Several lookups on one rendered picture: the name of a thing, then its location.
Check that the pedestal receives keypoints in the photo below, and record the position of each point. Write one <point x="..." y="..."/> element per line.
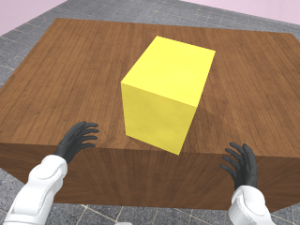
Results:
<point x="73" y="74"/>

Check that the left robot hand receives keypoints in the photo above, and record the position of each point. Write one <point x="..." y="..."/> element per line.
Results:
<point x="71" y="144"/>

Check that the left robot forearm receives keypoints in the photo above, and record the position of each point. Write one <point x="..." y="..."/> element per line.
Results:
<point x="33" y="203"/>

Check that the right robot hand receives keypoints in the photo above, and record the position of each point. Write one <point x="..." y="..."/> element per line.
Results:
<point x="245" y="173"/>

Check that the carton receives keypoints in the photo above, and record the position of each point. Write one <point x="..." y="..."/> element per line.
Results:
<point x="162" y="91"/>

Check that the right robot forearm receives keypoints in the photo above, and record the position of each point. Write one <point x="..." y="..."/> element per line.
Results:
<point x="248" y="207"/>

